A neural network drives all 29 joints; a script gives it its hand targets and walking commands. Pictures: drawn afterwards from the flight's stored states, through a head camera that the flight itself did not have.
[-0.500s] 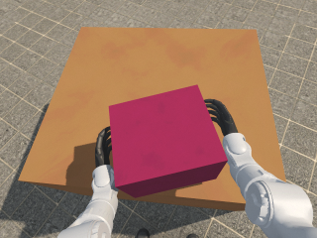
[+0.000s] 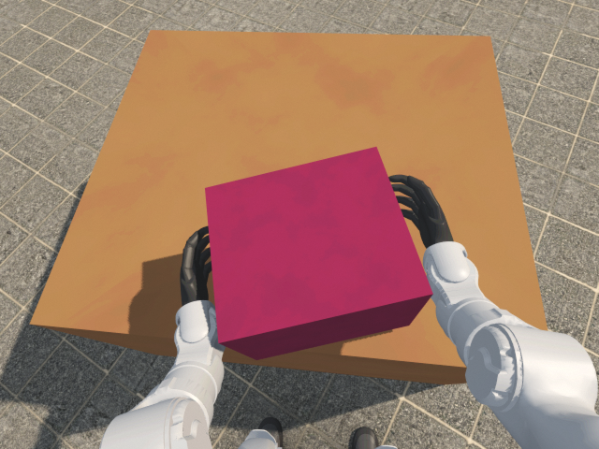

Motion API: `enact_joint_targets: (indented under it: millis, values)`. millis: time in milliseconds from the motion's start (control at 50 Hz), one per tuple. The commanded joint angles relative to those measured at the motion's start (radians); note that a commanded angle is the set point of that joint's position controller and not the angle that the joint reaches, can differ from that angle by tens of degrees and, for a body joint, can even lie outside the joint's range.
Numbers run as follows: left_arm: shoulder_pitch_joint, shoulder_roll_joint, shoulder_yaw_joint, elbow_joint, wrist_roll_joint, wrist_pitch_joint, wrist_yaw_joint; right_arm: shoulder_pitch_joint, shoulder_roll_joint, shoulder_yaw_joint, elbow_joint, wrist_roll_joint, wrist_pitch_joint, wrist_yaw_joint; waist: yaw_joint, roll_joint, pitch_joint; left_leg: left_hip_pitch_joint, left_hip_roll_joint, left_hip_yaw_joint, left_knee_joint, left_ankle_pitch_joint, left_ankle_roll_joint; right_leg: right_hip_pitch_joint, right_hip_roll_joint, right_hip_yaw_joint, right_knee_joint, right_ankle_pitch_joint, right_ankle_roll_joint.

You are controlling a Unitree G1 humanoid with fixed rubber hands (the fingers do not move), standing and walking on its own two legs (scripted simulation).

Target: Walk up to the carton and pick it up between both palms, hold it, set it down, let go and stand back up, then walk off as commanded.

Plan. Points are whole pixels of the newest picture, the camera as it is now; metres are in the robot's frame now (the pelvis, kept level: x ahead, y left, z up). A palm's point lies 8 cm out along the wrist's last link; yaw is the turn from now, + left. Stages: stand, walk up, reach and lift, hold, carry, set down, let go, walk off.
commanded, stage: set down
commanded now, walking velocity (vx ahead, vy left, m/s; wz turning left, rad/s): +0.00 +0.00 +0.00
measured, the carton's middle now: (312, 260) +0.39 +0.04 -0.08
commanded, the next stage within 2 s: none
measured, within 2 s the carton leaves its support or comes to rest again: rests again in 0.16 s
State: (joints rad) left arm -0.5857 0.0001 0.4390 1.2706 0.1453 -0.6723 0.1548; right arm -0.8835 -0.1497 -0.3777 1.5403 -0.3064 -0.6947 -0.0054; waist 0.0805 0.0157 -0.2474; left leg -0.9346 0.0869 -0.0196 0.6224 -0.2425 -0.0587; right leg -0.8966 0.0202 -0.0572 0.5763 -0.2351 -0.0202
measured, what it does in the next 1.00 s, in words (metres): stands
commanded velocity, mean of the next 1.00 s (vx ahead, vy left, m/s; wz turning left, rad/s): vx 0.00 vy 0.00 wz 0.00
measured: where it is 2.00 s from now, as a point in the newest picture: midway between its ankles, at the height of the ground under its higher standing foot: outside the picture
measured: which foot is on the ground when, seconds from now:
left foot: down 0.00-1.00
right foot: down 0.00-1.00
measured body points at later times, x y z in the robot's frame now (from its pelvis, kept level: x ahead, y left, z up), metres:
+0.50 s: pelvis +0.00 -0.01 -0.01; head +0.15 -0.01 +0.41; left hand +0.34 +0.20 -0.07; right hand +0.44 -0.13 -0.04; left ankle -0.01 +0.15 -0.71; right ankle -0.01 -0.11 -0.71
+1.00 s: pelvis -0.01 +0.00 -0.02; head +0.15 -0.01 +0.40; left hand +0.35 +0.20 -0.08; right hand +0.44 -0.13 -0.06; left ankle -0.01 +0.15 -0.71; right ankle -0.01 -0.11 -0.71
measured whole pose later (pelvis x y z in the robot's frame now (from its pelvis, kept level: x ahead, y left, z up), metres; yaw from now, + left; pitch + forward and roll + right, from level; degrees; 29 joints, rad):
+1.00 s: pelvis -0.01 +0.00 -0.02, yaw +0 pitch +33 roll -1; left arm -0.61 -0.02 0.49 1.26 0.18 -0.73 0.14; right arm -0.88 -0.17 -0.41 1.53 -0.33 -0.72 0.00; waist 0.10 0.01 -0.25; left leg -1.03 0.08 -0.01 0.76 -0.30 -0.05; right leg -1.01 0.01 -0.05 0.75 -0.31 -0.02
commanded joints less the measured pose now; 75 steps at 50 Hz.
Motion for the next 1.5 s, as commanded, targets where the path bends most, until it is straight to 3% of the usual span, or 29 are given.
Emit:
enact_joint_targets:
  millis: [0, 360, 640, 940, 1080, 1480]
  values:
    - [-0.541, -0.464, -0.237, -0.1, 0.133, -0.067, -0.106, -0.369, 0.529, 0.13, 0.016, -0.152, -0.039, 0.138, 0.004, -0.031, -0.583, 0.249, -0.067, 0.137, 0.013, 0.348, -0.003, 0.382, 0.034, -0.04, 0.023, 0.303, 0.005]
    - [-0.523, -0.392, -0.173, -0.055, 0.136, -0.077, -0.119, -0.379, 0.53, 0.142, 0.037, -0.152, -0.032, 0.119, 0.011, -0.109, -0.543, 0.1, -0.091, 0.149, 0.066, 0.272, 0.029, 0.436, 0.017, -0.012, 0.101, 0.336, 0.039]
    - [-0.492, -0.394, -0.177, -0.044, 0.153, -0.07, -0.121, -0.354, 0.522, 0.13, 0.038, -0.154, -0.037, 0.116, 0.003, -0.087, -0.505, 0.085, -0.092, 0.142, 0.095, 0.249, 0.024, 0.384, 0.015, -0.017, 0.12, 0.29, 0.039]
    - [-0.465, -0.41, -0.179, -0.037, 0.156, -0.061, -0.111, -0.358, 0.504, 0.124, 0.019, -0.158, -0.039, 0.124, 0.025, -0.096, -0.497, 0.077, -0.089, 0.145, 0.12, 0.212, 0.026, 0.303, 0.022, -0.023, 0.131, 0.197, 0.033]
    - [-0.463, -0.466, -0.193, -0.034, 0.155, -0.063, -0.119, -0.358, 0.567, 0.136, 0.025, -0.172, -0.04, 0.129, 0.023, -0.113, -0.456, 0.056, -0.091, 0.141, 0.134, 0.183, 0.031, 0.282, 0.02, -0.023, 0.142, 0.165, 0.036]
    - [-0.438, -0.505, -0.163, -0.047, 0.201, -0.044, -0.121, -0.315, 0.612, 0.095, 0.038, -0.22, -0.027, 0.141, 0.028, -0.092, -0.379, 0.075, -0.091, 0.13, 0.152, 0.159, 0.035, 0.2, 0.023, -0.025, 0.139, 0.085, 0.028]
